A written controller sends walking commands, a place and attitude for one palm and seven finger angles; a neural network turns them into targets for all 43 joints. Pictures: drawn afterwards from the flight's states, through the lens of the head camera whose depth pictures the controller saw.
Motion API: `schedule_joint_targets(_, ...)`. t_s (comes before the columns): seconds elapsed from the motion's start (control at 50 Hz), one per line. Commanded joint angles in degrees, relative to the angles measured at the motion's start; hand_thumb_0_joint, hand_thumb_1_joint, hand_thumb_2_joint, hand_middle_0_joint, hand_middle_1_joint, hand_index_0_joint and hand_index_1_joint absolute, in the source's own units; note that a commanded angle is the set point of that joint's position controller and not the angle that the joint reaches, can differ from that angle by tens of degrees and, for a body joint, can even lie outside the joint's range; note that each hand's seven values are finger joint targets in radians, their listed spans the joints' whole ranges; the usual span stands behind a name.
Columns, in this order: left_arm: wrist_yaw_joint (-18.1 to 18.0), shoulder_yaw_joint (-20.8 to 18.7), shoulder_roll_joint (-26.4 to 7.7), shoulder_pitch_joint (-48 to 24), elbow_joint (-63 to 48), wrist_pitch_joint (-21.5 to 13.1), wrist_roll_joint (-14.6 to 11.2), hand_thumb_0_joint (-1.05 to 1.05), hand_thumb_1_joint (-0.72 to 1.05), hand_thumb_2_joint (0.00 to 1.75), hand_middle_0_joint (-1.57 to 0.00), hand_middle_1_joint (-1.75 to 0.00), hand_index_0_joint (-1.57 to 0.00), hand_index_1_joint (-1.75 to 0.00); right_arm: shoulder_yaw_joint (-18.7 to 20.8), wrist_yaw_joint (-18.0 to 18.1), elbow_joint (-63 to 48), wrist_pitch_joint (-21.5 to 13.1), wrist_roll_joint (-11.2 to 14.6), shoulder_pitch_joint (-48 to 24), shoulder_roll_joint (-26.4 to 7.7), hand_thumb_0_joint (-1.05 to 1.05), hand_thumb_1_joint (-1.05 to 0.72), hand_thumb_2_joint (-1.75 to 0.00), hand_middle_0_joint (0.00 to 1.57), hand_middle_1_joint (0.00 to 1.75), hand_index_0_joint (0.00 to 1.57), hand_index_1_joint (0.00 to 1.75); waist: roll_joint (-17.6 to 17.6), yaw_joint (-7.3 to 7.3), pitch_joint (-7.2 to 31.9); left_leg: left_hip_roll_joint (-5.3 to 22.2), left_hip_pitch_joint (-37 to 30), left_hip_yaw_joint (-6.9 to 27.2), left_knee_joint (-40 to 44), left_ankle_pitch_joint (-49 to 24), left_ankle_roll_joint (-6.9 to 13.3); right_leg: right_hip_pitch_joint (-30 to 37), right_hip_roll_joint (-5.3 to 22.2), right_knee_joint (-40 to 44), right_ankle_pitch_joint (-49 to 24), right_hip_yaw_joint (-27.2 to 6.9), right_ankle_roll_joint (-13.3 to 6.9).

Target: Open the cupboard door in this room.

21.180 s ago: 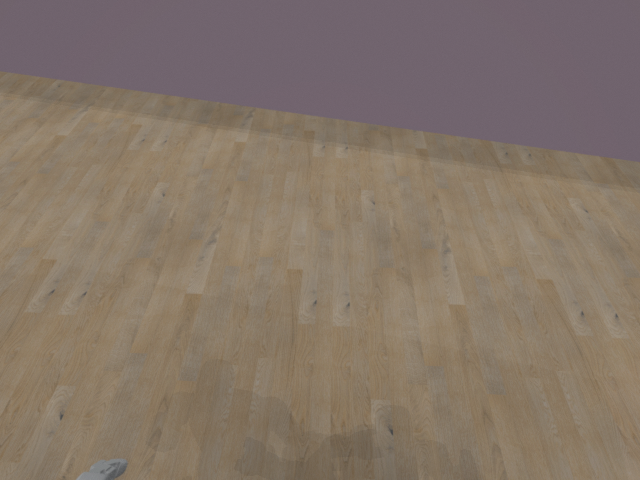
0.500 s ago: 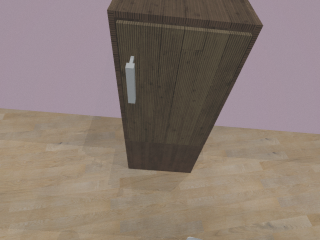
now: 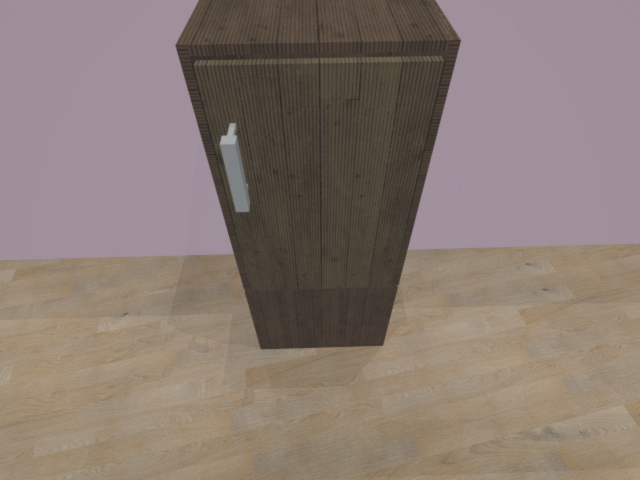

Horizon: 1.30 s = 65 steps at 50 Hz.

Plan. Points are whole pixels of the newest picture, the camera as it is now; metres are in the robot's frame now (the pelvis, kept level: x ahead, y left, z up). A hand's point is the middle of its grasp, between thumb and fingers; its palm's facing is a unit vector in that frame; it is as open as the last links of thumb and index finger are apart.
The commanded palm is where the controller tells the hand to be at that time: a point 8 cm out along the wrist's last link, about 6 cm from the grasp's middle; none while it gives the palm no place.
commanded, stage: come to a stop and stand still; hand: left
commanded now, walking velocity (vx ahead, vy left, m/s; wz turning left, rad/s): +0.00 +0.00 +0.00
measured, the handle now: (237, 168) +0.59 +0.16 +0.05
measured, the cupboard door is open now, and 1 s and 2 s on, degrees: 0 0 0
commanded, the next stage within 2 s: look again from close up in 0.82 s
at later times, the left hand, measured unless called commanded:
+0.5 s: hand out of the picture +0.03 +0.17 -0.18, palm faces -0.01 -0.98 -0.19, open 7.3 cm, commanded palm none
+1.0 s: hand out of the picture +0.08 +0.21 -0.17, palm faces -0.02 -0.96 -0.26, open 7.3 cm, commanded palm none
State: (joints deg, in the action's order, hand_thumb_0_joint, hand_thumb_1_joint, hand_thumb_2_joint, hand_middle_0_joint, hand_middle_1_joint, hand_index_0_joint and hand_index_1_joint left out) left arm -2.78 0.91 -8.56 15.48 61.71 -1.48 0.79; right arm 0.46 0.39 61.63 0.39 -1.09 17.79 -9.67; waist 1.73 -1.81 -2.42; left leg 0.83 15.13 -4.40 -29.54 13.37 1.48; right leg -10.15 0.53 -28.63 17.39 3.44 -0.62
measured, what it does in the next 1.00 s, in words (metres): stands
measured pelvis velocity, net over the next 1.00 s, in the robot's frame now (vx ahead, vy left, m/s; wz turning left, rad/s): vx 0.03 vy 0.00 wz -0.02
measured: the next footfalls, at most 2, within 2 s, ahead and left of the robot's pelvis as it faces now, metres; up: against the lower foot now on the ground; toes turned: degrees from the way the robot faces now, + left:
none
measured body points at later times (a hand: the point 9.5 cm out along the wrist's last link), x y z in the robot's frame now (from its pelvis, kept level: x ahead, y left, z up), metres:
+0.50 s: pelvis +0.02 +0.00 +0.00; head +0.04 +0.01 +0.45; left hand +0.03 +0.22 -0.16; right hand +0.04 -0.23 -0.15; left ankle +0.03 +0.10 -0.74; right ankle -0.02 -0.11 -0.74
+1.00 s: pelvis +0.03 +0.00 +0.00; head +0.05 +0.00 +0.45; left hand +0.08 +0.26 -0.15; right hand +0.09 -0.25 -0.14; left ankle +0.03 +0.10 -0.74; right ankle -0.02 -0.11 -0.74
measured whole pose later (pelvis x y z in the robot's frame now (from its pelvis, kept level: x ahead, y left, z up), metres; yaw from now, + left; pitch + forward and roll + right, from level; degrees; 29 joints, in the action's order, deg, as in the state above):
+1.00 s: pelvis +0.03 +0.00 +0.00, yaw -1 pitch +0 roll +1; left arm -1.4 0.0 -14.2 12.1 62.3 -1.0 0.9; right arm -0.1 1.3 63.1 -1.4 -0.7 9.2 -12.8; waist -1.0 0.5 -1.3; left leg 0.0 11.1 -5.9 -25.0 14.1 1.6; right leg -7.2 1.2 -25.2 18.2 1.9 0.0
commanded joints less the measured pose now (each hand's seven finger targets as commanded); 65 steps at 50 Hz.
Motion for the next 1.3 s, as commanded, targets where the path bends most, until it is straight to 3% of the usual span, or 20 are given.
schedule_joint_targets(0.0, 0.29, -1.47, -7.64, 1.66, -4.35, -0.47, 0.16, 0.00, 0.90, 0.90, -0.20, -0.30, -0.20, -0.30, 0.21, -0.08, -4.53, -0.89, -0.44, 1.86, -4.09, 0.00, -0.90, -0.90, 0.20, 0.30, 0.20, 0.30, -2.98, 0.59, -3.72, 3.15, 1.84, 5.35, 3.67, 6.76, 0.38, -9.29, 5.72, 8.19, 12.49, -8.12, -3.55)
schedule_joint_targets(0.06, 0.45, -1.33, -7.07, 2.20, -4.35, -0.27, -0.02, 0.00, 0.90, 0.90, -0.20, -0.30, -0.20, -0.30, 0.02, 0.10, -4.11, -1.23, -0.34, 2.66, -4.43, 0.00, -0.90, -0.90, 0.20, 0.30, 0.20, 0.30, -4.53, 0.74, -2.59, 3.40, 1.25, 5.45, 4.23, 5.31, 0.44, -9.31, 5.35, 7.29, 10.96, -8.17, -3.20)
schedule_joint_targets(0.12, 0.53, -1.35, -7.07, 2.91, -4.16, -0.20, -0.04, 0.00, 0.90, 0.90, -0.20, -0.30, -0.20, -0.30, -0.14, 0.31, -3.44, -1.63, -0.16, 2.42, -4.34, 0.00, -0.90, -0.90, 0.20, 0.30, 0.20, 0.30, -2.81, 1.48, -2.87, 4.05, 2.53, 5.87, 5.90, 4.26, 0.67, -7.08, 4.81, 6.40, 7.03, -7.45, -2.76)
schedule_joint_targets(0.24, 0.53, -1.39, -6.89, 4.06, -3.06, -0.50, -0.12, 0.00, 0.90, 0.90, -0.20, -0.30, -0.20, -0.30, -0.20, 0.82, -2.10, -2.52, 0.22, 1.57, -4.70, 0.00, -0.90, -0.90, 0.20, 0.30, 0.20, 0.30, -3.02, 1.90, -0.44, 4.88, -0.94, 5.26, 5.25, -4.73, 0.77, -4.15, 5.05, 5.34, -4.11, -6.97, -2.14)
schedule_joint_targets(0.46, 0.62, -1.89, -8.48, 3.35, -2.10, -0.45, 0.18, 0.00, 0.90, 0.90, -0.20, -0.30, -0.20, -0.30, 0.45, 1.29, -1.31, -2.84, 0.37, -2.13, -6.80, 0.00, -0.90, -0.90, 0.20, 0.30, 0.20, 0.30, -1.31, 2.04, 1.19, 5.85, -4.53, 5.23, 5.68, -10.40, 1.11, -2.44, 5.30, 5.16, -11.41, -6.69, -1.71)
schedule_joint_targets(0.6, 0.85, -2.07, -9.89, 1.94, -1.94, -0.28, 0.31, 0.00, 0.90, 0.90, -0.20, -0.30, -0.20, -0.30, 0.70, 1.33, -1.59, -2.81, 0.37, -4.75, -8.43, 0.00, -0.90, -0.90, 0.20, 0.30, 0.20, 0.30, -1.77, 2.19, 1.04, 6.27, -5.55, 5.50, 6.47, -11.32, 1.31, -1.97, 5.28, 5.71, -12.01, -6.38, -1.43)
schedule_joint_targets(0.74, 1.01, -2.37, -11.84, 0.36, -1.99, -0.39, 0.27, 0.00, 0.90, 0.90, -0.20, -0.30, -0.20, -0.30, 0.94, 1.34, -1.72, -2.97, 0.36, -6.83, -10.58, 0.00, -0.90, -0.90, 0.20, 0.30, 0.20, 0.30, -1.56, 2.26, 3.41, 6.55, -7.81, 5.48, 6.36, -15.78, 1.26, -0.49, 5.88, 5.55, -15.89, -6.35, -1.30)
schedule_joint_targets(0.92, 1.22, -2.45, -13.21, -1.35, -1.97, -0.26, 0.29, 0.00, 0.90, 0.90, -0.20, -0.30, -0.20, -0.30, 0.84, 1.20, -1.34, -2.92, 0.33, -8.09, -11.91, 0.00, -0.90, -0.90, 0.20, 0.30, 0.20, 0.30, -2.47, 2.44, 3.48, 6.68, -8.06, 5.85, 7.81, -15.34, 1.25, 0.34, 6.14, 6.51, -15.26, -6.40, -1.23)
schedule_joint_targets(1.28, 1.29, -2.49, -13.90, -2.52, -1.38, -0.23, 0.13, 0.00, 0.90, 0.90, -0.20, -0.30, -0.20, -0.30, 0.47, 1.33, 0.14, -2.99, 0.36, -8.01, -12.52, 0.00, -0.90, -0.90, 0.20, 0.30, 0.20, 0.30, -2.39, 2.44, 4.25, 6.79, -9.59, 6.09, 8.86, -18.02, 0.95, 2.07, 6.62, 7.68, -17.03, -6.02, -1.17)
